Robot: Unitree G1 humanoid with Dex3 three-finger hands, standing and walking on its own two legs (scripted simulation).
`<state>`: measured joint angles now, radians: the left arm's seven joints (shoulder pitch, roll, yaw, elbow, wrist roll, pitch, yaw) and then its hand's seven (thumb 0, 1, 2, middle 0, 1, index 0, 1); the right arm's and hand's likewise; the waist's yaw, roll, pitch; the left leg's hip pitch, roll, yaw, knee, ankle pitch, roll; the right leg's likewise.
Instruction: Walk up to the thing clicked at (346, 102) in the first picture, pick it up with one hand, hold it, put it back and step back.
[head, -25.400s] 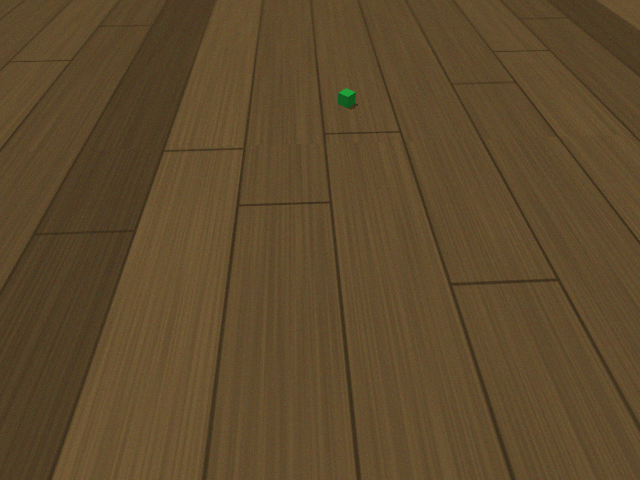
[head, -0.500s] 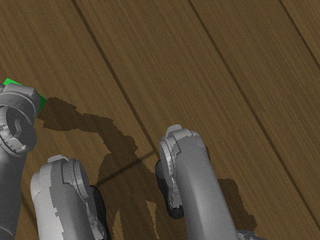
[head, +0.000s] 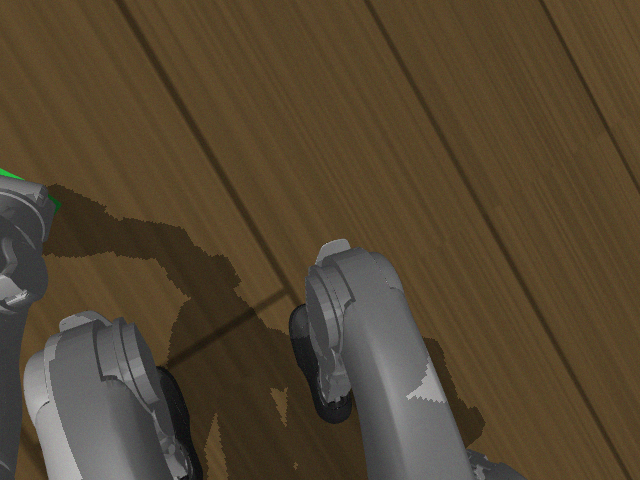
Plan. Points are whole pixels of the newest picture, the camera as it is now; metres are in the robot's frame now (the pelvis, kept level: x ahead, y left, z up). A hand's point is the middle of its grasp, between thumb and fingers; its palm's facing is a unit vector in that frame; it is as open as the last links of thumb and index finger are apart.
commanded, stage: rest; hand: left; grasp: from above
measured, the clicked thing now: (5, 206) +0.47 +0.27 -0.24
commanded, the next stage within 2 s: open in 0.80 s
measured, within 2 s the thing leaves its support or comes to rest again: rests again in 0.50 s
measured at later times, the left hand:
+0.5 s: hand (18, 210) +0.46 +0.26 -0.24, palm faces -0.09 -0.46 -0.88, open 9.7 cm
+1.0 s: hand (21, 213) +0.46 +0.26 -0.25, palm faces -0.08 -0.47 -0.88, open 9.6 cm
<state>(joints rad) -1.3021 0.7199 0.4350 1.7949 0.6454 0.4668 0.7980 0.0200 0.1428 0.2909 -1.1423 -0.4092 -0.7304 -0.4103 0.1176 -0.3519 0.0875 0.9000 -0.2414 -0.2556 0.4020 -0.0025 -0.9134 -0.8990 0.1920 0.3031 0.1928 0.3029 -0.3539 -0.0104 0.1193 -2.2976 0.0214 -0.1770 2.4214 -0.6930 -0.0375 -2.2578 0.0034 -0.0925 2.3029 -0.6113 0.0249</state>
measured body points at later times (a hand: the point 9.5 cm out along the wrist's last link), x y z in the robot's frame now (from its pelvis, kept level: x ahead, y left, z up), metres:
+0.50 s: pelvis +0.00 +0.00 -0.01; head +0.31 +0.05 +0.32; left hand +0.47 +0.28 -0.19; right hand -0.03 -0.26 -0.08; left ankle +0.07 +0.14 -0.30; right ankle +0.12 -0.12 -0.30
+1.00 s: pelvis +0.00 +0.01 -0.01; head +0.30 +0.07 +0.32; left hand +0.47 +0.28 -0.20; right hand -0.02 -0.25 -0.07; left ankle +0.07 +0.14 -0.30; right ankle +0.12 -0.12 -0.30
